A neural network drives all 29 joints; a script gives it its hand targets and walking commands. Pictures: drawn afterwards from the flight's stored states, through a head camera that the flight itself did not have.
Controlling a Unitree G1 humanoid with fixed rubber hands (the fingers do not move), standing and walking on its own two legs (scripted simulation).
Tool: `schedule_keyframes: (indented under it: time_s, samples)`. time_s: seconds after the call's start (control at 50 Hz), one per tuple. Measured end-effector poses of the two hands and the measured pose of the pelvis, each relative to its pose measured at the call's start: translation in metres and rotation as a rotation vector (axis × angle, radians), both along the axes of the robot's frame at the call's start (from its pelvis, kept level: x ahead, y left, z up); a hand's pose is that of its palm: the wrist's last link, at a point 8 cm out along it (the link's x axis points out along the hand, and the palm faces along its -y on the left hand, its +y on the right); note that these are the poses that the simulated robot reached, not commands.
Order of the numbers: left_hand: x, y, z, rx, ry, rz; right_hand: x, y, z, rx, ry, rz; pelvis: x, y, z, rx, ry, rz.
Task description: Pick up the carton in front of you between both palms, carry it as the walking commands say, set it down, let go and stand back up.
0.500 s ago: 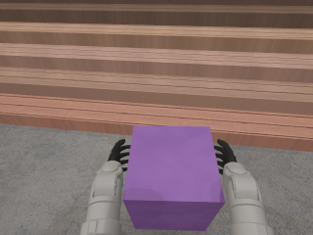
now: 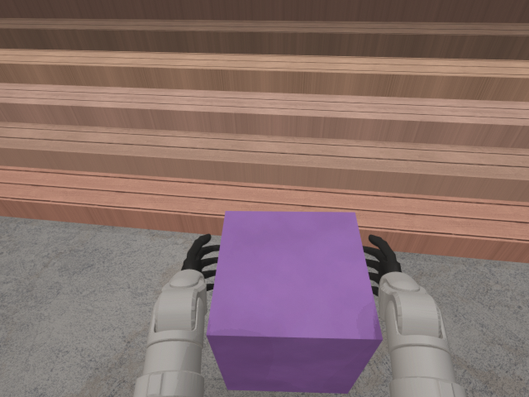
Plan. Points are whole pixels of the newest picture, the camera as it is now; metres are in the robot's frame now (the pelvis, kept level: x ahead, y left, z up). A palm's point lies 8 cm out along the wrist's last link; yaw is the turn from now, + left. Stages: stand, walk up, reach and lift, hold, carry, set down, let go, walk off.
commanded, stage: hold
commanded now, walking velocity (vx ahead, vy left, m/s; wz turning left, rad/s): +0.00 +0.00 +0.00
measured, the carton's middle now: (288, 305) +0.28 +0.00 -0.02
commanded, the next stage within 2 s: carry in 1.06 s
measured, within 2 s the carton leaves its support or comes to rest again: neither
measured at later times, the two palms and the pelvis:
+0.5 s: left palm (193, 276) +0.29 +0.15 +0.05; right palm (387, 279) +0.29 -0.15 +0.05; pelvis +0.00 +0.00 +0.00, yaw +0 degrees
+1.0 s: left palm (193, 278) +0.29 +0.15 +0.05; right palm (388, 280) +0.29 -0.15 +0.05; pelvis +0.00 +0.00 +0.00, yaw +0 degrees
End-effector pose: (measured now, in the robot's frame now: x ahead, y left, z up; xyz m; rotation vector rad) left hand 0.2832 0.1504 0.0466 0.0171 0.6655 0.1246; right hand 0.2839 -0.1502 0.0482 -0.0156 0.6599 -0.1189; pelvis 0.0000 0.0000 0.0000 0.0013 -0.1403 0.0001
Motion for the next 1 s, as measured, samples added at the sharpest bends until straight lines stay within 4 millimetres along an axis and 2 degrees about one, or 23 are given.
schedule_keyframes:
  time_s: [0.22, 0.68, 1.0]
  samples:
    - [0.001, 0.001, 0.002, -0.013, -0.011, 0.009, 0.001, 0.001, 0.002, 0.012, -0.011, -0.009, -0.006, 0.001, -0.001, 0.000, -0.003, 0.000]
    - [0.005, 0.000, 0.001, 0.009, -0.004, -0.006, 0.005, 0.001, 0.002, -0.010, -0.004, 0.005, 0.005, 0.001, 0.001, 0.000, 0.005, -0.002]
    - [0.003, 0.000, 0.001, 0.009, -0.003, -0.004, 0.003, 0.000, 0.001, -0.010, -0.003, 0.008, 0.003, 0.000, 0.000, 0.000, 0.005, 0.000]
